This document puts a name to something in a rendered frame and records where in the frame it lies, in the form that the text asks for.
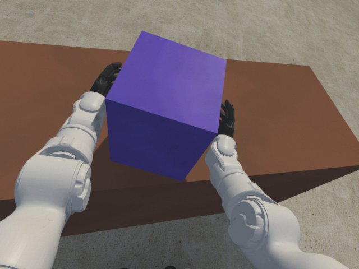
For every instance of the robot left forearm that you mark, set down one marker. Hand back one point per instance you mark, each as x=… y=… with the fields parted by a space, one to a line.
x=79 y=134

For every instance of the pedestal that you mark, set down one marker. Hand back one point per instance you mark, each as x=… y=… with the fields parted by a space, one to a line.
x=290 y=137

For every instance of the carton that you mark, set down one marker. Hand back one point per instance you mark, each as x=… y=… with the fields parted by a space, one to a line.
x=163 y=108

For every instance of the robot right upper arm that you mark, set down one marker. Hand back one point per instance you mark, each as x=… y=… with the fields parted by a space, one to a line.
x=269 y=236

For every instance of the robot left upper arm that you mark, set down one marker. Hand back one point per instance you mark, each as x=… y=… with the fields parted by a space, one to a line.
x=50 y=190

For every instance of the robot right forearm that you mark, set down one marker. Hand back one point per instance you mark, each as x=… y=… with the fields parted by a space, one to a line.
x=227 y=176

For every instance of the robot left hand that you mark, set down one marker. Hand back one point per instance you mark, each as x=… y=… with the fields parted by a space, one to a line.
x=103 y=84

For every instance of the robot right hand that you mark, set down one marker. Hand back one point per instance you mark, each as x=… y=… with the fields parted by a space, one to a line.
x=226 y=125

